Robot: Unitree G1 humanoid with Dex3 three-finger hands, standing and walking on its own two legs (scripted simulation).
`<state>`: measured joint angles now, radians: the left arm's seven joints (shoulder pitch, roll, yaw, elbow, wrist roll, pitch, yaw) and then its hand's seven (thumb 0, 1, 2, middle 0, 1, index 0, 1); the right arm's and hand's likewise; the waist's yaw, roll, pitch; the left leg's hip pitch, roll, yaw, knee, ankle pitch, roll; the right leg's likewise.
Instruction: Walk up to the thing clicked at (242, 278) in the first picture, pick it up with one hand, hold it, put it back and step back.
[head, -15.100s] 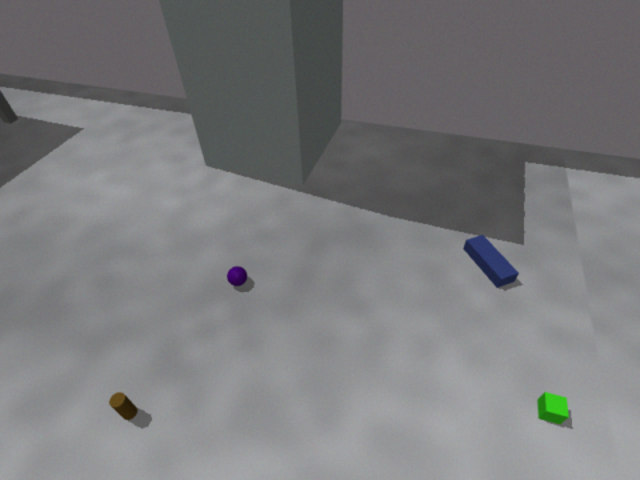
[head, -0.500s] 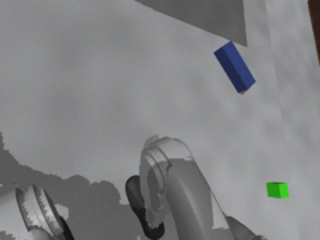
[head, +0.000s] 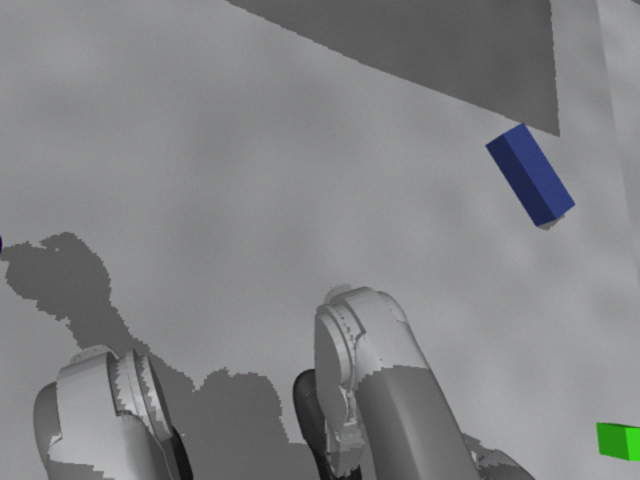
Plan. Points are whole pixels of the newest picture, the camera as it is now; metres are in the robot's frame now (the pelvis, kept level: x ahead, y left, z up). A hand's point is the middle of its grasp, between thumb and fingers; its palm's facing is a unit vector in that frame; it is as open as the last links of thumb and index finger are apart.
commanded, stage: settle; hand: left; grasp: from above
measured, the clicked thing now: out of the picture +0.45 +0.35 -0.21
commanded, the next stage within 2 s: lift in 0.34 s
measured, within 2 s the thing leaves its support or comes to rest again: neither
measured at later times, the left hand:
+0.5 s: hand out of the picture +0.43 +0.34 -0.12, palm faces -0.43 -0.10 -0.90, open 9.6 cm
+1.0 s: hand out of the picture +0.37 +0.34 +0.01, palm faces -0.43 -0.13 -0.89, open 9.7 cm
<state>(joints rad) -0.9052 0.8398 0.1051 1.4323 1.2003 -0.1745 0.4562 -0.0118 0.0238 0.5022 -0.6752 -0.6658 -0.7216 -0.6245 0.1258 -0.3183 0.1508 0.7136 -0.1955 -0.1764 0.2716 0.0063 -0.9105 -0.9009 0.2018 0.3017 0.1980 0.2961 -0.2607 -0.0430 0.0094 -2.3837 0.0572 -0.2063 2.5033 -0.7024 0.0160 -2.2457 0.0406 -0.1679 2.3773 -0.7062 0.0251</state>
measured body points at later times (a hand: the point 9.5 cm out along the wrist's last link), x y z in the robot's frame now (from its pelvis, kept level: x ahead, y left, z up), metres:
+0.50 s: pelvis -0.01 -0.01 +0.02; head +0.22 +0.08 +0.40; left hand +0.45 +0.35 -0.07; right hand +0.07 -0.27 -0.08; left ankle +0.06 +0.13 -0.28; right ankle +0.10 -0.11 -0.28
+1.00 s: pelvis -0.02 +0.00 +0.11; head +0.17 +0.06 +0.51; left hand +0.39 +0.35 +0.06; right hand +0.11 -0.26 -0.01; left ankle +0.06 +0.13 -0.28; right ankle +0.10 -0.11 -0.28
